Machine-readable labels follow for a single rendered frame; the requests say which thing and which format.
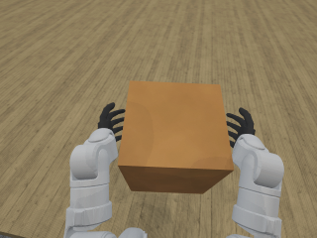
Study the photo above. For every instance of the left robot hand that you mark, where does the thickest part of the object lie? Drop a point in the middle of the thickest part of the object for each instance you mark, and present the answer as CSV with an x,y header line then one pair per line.
x,y
105,120

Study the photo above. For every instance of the right robot forearm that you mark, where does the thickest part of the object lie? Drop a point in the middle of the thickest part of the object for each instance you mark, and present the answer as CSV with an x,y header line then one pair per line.
x,y
260,186

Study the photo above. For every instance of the left robot thigh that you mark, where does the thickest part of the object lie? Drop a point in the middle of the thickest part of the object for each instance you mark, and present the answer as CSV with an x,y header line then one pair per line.
x,y
133,232

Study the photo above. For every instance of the left robot forearm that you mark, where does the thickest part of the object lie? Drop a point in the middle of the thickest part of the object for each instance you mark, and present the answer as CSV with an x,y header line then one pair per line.
x,y
89,177

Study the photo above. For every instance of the carton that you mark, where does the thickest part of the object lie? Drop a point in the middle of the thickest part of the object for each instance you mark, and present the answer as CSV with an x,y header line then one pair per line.
x,y
175,137

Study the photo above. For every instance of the right robot hand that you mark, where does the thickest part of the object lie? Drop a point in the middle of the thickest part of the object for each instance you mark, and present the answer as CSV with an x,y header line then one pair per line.
x,y
247,125

